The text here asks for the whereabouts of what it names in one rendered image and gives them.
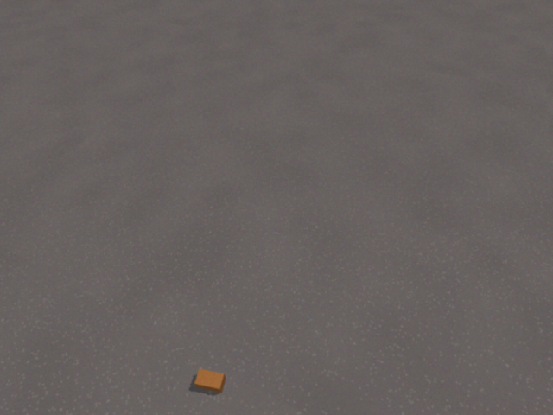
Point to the small box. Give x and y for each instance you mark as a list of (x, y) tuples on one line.
[(210, 380)]

